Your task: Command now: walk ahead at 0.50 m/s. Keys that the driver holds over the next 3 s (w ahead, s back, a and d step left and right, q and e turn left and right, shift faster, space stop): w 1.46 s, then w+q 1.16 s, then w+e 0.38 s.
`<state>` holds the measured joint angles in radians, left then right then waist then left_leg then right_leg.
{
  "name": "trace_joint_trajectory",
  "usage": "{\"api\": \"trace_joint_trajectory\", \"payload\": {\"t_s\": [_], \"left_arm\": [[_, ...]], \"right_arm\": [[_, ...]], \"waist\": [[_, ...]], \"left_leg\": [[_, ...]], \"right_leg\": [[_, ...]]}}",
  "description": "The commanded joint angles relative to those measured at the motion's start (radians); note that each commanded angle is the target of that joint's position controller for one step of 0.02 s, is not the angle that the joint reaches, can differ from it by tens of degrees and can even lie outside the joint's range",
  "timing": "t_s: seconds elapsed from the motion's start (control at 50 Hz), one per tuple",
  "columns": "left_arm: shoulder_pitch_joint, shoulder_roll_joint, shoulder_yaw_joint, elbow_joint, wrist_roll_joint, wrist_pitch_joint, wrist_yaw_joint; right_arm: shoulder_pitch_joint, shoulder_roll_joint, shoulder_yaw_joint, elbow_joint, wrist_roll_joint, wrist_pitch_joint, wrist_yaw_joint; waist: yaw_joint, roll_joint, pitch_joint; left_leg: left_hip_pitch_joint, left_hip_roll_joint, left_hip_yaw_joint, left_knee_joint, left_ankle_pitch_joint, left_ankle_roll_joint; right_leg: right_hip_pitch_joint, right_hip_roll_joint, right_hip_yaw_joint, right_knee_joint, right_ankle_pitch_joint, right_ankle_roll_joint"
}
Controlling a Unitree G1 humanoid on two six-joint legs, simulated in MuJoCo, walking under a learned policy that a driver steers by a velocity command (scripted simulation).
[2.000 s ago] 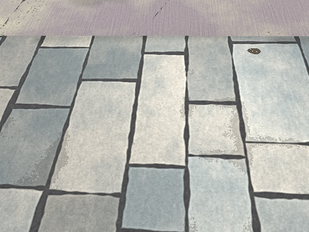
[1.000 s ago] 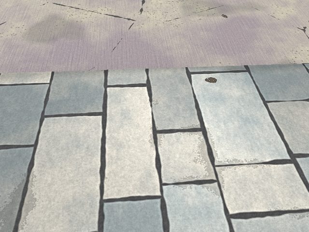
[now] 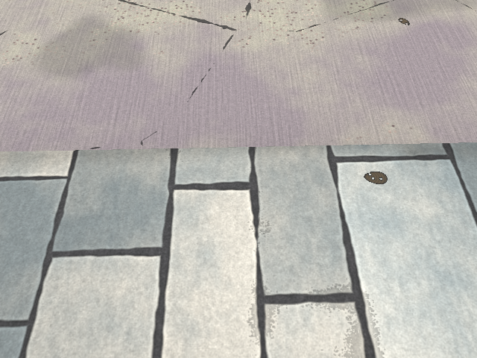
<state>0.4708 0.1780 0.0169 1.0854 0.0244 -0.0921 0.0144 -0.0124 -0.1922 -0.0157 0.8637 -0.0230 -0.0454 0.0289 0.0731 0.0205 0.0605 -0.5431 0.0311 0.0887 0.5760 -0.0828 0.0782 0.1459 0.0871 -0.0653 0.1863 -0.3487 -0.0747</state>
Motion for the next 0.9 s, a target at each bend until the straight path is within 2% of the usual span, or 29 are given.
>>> {"api": "trace_joint_trajectory", "payload": {"t_s": [0.02,0.04,0.06,0.08,0.1,0.12,0.14,0.16,0.18,0.22,0.26,0.28,0.38,0.44,0.48,0.52,0.54,0.56,0.58,0.6,0.62,0.64,0.66,0.68,0.7,0.72,0.76,0.8,0.9], "left_arm": [[0.007,0.170,0.031,-0.021,0.005,0.000,0.009],[-0.013,0.165,0.029,-0.031,-0.004,0.000,0.006],[0.014,0.103,0.012,-0.071,-0.029,-0.003,-0.001],[0.098,0.088,0.021,-0.060,-0.045,-0.002,-0.010],[0.008,0.155,0.039,-0.074,-0.019,0.004,-0.005],[-0.074,0.139,0.038,-0.100,-0.013,-0.002,-0.009],[-0.101,0.114,0.037,-0.103,-0.013,-0.001,-0.012],[-0.108,0.104,0.039,-0.108,0.002,0.011,-0.016],[-0.082,0.079,0.034,-0.099,0.012,0.026,-0.023],[-0.090,0.066,0.034,-0.105,0.016,0.043,-0.034],[-0.168,0.073,0.036,-0.136,0.016,0.053,-0.039],[-0.218,0.078,0.036,-0.154,0.016,0.055,-0.041],[-0.425,0.064,0.021,-0.226,0.000,0.050,-0.045],[-0.502,0.070,0.017,-0.254,-0.003,0.046,-0.042],[-0.531,0.082,0.020,-0.272,-0.002,0.041,-0.040],[-0.509,0.094,0.026,-0.275,-0.001,0.032,-0.037],[-0.454,0.104,0.033,-0.261,-0.001,0.027,-0.033],[-0.343,0.119,0.043,-0.225,0.001,0.020,-0.026],[-0.170,0.144,0.058,-0.166,0.011,0.009,-0.016],[0.011,0.229,0.082,-0.133,0.037,0.002,-0.005],[0.032,0.308,0.102,-0.127,0.035,0.011,-0.010],[-0.064,0.249,0.093,-0.142,-0.002,0.024,-0.017],[-0.169,0.187,0.074,-0.160,-0.011,0.022,-0.020],[-0.211,0.136,0.061,-0.159,-0.007,0.015,-0.024],[-0.219,0.111,0.053,-0.150,-0.009,0.007,-0.021],[-0.214,0.086,0.045,-0.136,-0.011,0.002,-0.017],[-0.155,0.097,0.045,-0.110,-0.013,-0.013,-0.013],[-0.116,0.123,0.049,-0.095,-0.015,-0.019,-0.011],[-0.026,0.114,0.038,-0.077,-0.016,-0.011,-0.011]], "right_arm": [[0.183,-0.122,-0.041,0.006,-0.001,-0.027,-0.020],[0.358,-0.155,-0.058,0.060,-0.016,-0.037,-0.030],[0.514,-0.255,-0.085,0.085,-0.042,-0.040,-0.042],[0.503,-0.277,-0.097,0.090,-0.020,-0.024,-0.030],[0.385,-0.231,-0.088,0.073,0.009,-0.017,-0.022],[0.300,-0.164,-0.070,0.059,0.014,-0.022,-0.019],[0.263,-0.114,-0.056,0.062,0.008,-0.029,-0.018],[0.266,-0.085,-0.046,0.079,0.008,-0.038,-0.022],[0.275,-0.069,-0.040,0.093,0.007,-0.045,-0.025],[0.332,-0.089,-0.042,0.120,0.010,-0.061,-0.026],[0.365,-0.118,-0.047,0.133,0.012,-0.066,-0.026],[0.383,-0.120,-0.047,0.137,0.012,-0.066,-0.026],[0.466,-0.115,-0.038,0.157,0.013,-0.062,-0.027],[0.521,-0.121,-0.038,0.177,0.008,-0.059,-0.033],[0.537,-0.126,-0.039,0.187,0.001,-0.054,-0.040],[0.519,-0.137,-0.043,0.190,-0.004,-0.051,-0.047],[0.501,-0.146,-0.045,0.188,-0.005,-0.050,-0.049],[0.487,-0.154,-0.048,0.188,-0.005,-0.047,-0.049],[0.471,-0.148,-0.045,0.182,0.001,-0.043,-0.047],[0.472,-0.114,-0.033,0.146,0.011,-0.045,-0.043],[0.601,-0.024,-0.022,0.141,0.047,-0.043,-0.031],[0.509,-0.125,-0.047,0.143,0.018,-0.037,-0.036],[0.420,-0.122,-0.051,0.113,0.014,-0.042,-0.030],[0.386,-0.103,-0.048,0.107,0.013,-0.045,-0.027],[0.380,-0.091,-0.050,0.109,-0.001,-0.035,-0.024],[0.406,-0.070,-0.045,0.115,-0.012,-0.021,-0.017],[0.401,-0.055,-0.046,0.112,-0.016,-0.002,-0.007],[0.334,-0.056,-0.047,0.087,-0.018,0.010,-0.002],[0.124,-0.058,-0.039,0.013,-0.007,0.012,0.002]], "waist": [[-0.140,-0.097,-0.080],[-0.214,-0.077,-0.168],[-0.237,0.058,-0.306],[-0.183,0.210,-0.400],[-0.147,0.053,-0.251],[-0.128,0.013,-0.123],[-0.094,-0.017,-0.048],[-0.067,-0.001,-0.020],[-0.046,0.013,-0.020],[-0.034,0.022,-0.024],[-0.037,0.025,-0.001],[-0.046,0.026,0.013],[-0.100,0.040,0.035],[-0.128,0.049,0.040],[-0.129,0.052,0.048],[-0.104,0.055,0.039],[-0.075,0.061,0.012],[-0.028,0.058,-0.044],[0.043,0.026,-0.135],[0.095,-0.073,-0.267],[0.028,-0.294,-0.367],[0.014,-0.106,-0.273],[-0.019,-0.077,-0.131],[-0.045,-0.041,-0.068],[-0.071,-0.051,-0.040],[-0.096,-0.070,-0.038],[-0.108,-0.070,-0.039],[-0.107,-0.068,-0.013],[-0.062,-0.071,0.032]], "left_leg": [[0.228,-0.081,0.029,-0.079,-0.078,0.061],[0.474,-0.034,-0.020,-0.119,-0.027,0.095],[0.768,0.231,-0.342,-0.128,-0.109,0.171],[0.902,0.407,-0.780,-0.263,-0.101,0.296],[0.778,0.354,-0.670,-0.290,-0.168,0.262],[0.627,0.319,-0.534,-0.328,-0.152,0.234],[0.506,0.271,-0.435,-0.369,-0.083,0.193],[0.432,0.228,-0.362,-0.388,-0.018,0.161],[0.389,0.200,-0.307,-0.403,0.017,0.141],[0.376,0.181,-0.255,-0.418,0.110,0.142],[0.382,0.168,-0.215,-0.447,0.125,0.144],[0.391,0.161,-0.200,-0.458,0.134,0.141],[0.453,0.126,-0.132,-0.461,0.245,0.112],[0.547,0.149,-0.127,-0.440,0.290,0.114],[0.619,0.179,-0.132,-0.410,0.344,0.117],[0.660,0.196,-0.121,-0.348,0.478,0.106],[0.662,0.195,-0.108,-0.279,0.613,0.093],[0.656,0.181,-0.093,-0.151,0.711,0.081],[0.573,0.139,-0.058,0.045,0.655,0.060],[0.360,0.086,-0.020,0.348,0.305,0.040],[0.010,-0.114,-0.016,0.693,-0.452,0.003],[-0.078,-0.053,-0.149,0.749,-0.405,0.021],[-0.101,-0.010,-0.145,0.716,-0.303,0.024],[-0.067,0.022,-0.141,0.663,-0.240,0.021],[-0.024,0.043,-0.138,0.615,-0.214,0.013],[0.026,0.056,-0.133,0.578,-0.201,0.000],[0.036,0.056,-0.112,0.547,-0.187,-0.018],[-0.027,0.072,-0.095,0.497,-0.135,-0.037],[-0.123,0.080,-0.051,0.275,0.020,-0.066]], "right_leg": [[-0.001,-0.281,0.066,0.310,1.099,-0.081],[-0.133,-0.250,0.042,0.516,0.958,-0.063],[-0.410,-0.163,-0.011,0.854,0.534,-0.033],[-0.675,0.014,0.037,1.154,-0.168,-0.011],[-0.768,-0.066,0.128,1.189,-0.097,-0.027],[-0.781,-0.104,0.126,1.145,-0.018,-0.028],[-0.745,-0.139,0.119,1.075,0.028,-0.026],[-0.700,-0.161,0.122,1.018,0.047,-0.017],[-0.653,-0.168,0.114,0.985,0.060,-0.006],[-0.653,-0.169,0.090,0.947,0.082,0.011],[-0.719,-0.186,0.069,0.886,0.144,0.029],[-0.753,-0.195,0.059,0.843,0.181,0.038],[-0.763,-0.177,0.005,0.561,0.334,0.056],[-0.762,-0.154,-0.014,0.462,0.348,0.039],[-0.770,-0.146,-0.011,0.422,0.307,0.019],[-0.714,-0.123,-0.017,0.378,0.233,-0.012],[-0.630,-0.094,-0.028,0.356,0.192,-0.029],[-0.500,-0.061,-0.040,0.319,0.179,-0.050],[-0.278,-0.062,-0.032,0.268,0.223,-0.078],[-0.013,-0.287,0.215,0.261,0.155,-0.132],[0.205,-0.536,0.709,0.129,0.105,-0.281],[0.106,-0.475,0.691,0.084,0.011,-0.243],[-0.044,-0.440,0.528,0.062,0.038,-0.210],[-0.156,-0.394,0.425,0.025,0.147,-0.180],[-0.228,-0.350,0.343,0.008,0.221,-0.149],[-0.277,-0.317,0.280,-0.010,0.267,-0.129],[-0.295,-0.300,0.232,-0.026,0.357,-0.134],[-0.291,-0.290,0.195,-0.054,0.370,-0.139],[-0.233,-0.257,0.129,-0.069,0.483,-0.118]]}}
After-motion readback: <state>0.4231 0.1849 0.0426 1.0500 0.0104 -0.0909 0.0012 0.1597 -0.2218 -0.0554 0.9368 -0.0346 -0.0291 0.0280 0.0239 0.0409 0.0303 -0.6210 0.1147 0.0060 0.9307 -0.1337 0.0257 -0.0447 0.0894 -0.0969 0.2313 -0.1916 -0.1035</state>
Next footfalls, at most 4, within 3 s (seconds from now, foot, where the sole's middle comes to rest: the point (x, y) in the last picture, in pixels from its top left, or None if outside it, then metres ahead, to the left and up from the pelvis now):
0.04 left None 0.20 0.09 -0.77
0.58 right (299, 343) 0.50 -0.09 -0.77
1.14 left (244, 241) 0.80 0.08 -0.77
1.72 right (298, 173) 1.09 -0.09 -0.77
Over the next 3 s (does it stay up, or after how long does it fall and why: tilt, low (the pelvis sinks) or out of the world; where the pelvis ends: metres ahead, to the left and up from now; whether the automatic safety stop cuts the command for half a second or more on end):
stays up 1.55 0.28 -0.15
